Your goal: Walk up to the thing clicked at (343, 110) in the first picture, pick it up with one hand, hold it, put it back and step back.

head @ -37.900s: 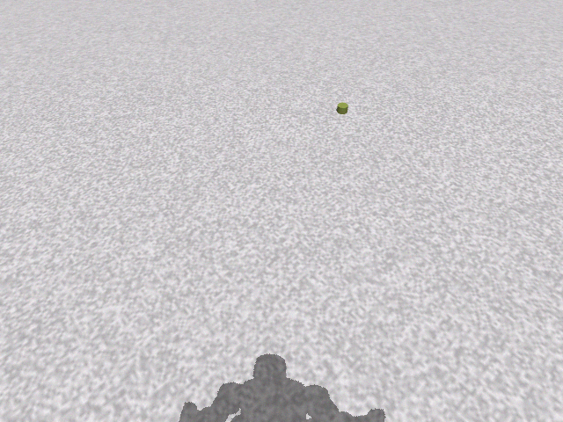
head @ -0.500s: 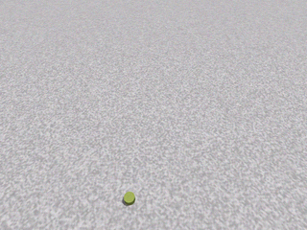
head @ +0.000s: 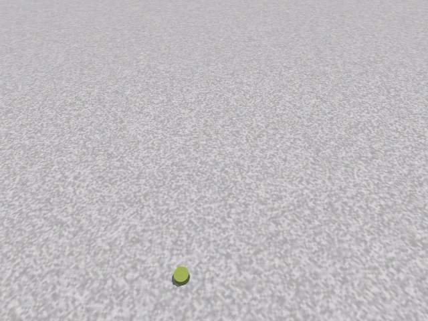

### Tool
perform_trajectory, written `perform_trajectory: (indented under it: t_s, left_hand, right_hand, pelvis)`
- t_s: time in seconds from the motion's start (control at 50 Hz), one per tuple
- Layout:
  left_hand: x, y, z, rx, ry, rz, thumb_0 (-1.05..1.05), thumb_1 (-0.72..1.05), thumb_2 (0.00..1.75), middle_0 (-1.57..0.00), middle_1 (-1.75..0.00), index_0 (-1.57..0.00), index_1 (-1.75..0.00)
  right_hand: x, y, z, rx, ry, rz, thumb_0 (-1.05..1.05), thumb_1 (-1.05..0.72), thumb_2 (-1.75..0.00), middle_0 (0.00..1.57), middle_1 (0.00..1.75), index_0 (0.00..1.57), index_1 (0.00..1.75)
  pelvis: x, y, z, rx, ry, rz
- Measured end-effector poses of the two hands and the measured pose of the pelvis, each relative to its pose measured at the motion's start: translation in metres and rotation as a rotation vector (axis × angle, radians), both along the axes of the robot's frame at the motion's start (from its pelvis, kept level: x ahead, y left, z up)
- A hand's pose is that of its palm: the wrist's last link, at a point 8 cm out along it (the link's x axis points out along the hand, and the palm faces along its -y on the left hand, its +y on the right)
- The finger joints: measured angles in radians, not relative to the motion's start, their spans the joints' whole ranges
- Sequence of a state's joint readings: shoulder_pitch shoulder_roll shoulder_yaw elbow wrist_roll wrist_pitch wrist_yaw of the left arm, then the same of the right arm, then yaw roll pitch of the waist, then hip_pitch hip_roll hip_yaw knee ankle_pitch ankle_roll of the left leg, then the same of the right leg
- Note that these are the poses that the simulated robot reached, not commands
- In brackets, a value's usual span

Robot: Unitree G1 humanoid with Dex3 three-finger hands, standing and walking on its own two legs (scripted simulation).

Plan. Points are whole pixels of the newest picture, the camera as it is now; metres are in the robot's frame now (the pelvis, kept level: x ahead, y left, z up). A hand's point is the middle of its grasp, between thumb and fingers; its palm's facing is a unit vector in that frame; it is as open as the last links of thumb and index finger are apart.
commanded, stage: stand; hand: left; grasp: from above
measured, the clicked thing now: (181, 275) +0.48 +0.22 -0.76
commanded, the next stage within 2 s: step back in 1.40 s
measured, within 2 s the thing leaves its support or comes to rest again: neither
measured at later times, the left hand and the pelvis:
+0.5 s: hand out of the picture +0.09 +0.23 -0.16, palm faces +0.01 -0.94 -0.34, open 7.4 cm; pelvis +0.01 -0.02 +0.00, yaw +0 degrees
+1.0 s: hand out of the picture +0.09 +0.22 -0.16, palm faces +0.00 -0.94 -0.34, open 7.4 cm; pelvis +0.02 -0.02 +0.00, yaw +0 degrees
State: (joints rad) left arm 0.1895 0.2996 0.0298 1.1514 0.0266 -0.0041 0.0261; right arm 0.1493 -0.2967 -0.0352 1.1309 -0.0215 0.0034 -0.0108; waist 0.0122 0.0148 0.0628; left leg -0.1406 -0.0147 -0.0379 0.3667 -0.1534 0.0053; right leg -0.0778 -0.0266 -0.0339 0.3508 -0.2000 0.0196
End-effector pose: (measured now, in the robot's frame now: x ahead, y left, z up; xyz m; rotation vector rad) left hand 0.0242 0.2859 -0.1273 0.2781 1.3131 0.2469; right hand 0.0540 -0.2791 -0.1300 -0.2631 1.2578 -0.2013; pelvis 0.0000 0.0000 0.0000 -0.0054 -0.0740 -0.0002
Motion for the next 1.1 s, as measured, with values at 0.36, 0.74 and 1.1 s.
perform_trajectory:
  t_s: [0.36,0.74,1.1]
  left_hand:
    - [0.048,-0.014,0.005,-0.01,-0.076,-0.034,0.01,0.9,0.89,-0.2,-0.3,-0.21,-0.3]
    - [0.059,-0.014,0.009,0.005,-0.067,-0.037,0.01,0.91,0.89,-0.2,-0.3,-0.21,-0.3]
    - [0.065,-0.018,0.009,0.005,-0.073,-0.05,0.01,0.91,0.89,-0.2,-0.3,-0.21,-0.3]
  right_hand:
    - [0.013,-0.016,0.004,-0.015,-0.01,0.002,0.01,-0.9,-0.9,0.2,0.3,0.2,0.3]
    - [0.028,-0.026,0.005,-0.017,-0.011,0.011,0.01,-0.9,-0.9,0.2,0.3,0.2,0.3]
    - [0.036,-0.032,0.007,-0.021,-0.021,0.017,0.01,-0.9,-0.9,0.2,0.3,0.2,0.3]
  pelvis:
    - [0.01,-0.012,0.002,0.003,0.011,-0.005]
    - [0.019,-0.019,0.003,0.005,0.026,-0.006]
    - [0.023,-0.023,0.003,0.007,0.029,-0.008]
